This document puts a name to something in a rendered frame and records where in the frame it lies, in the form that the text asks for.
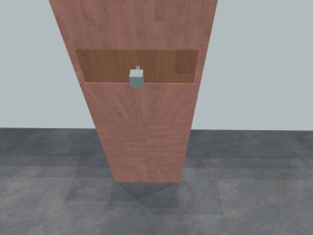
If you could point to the drawer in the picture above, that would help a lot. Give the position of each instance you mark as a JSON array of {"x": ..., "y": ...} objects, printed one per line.
[{"x": 113, "y": 65}]

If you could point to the cabinet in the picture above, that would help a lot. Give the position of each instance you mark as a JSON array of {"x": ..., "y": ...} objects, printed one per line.
[{"x": 144, "y": 131}]

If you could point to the handle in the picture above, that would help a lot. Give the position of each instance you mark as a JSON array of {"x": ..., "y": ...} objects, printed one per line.
[{"x": 136, "y": 78}]

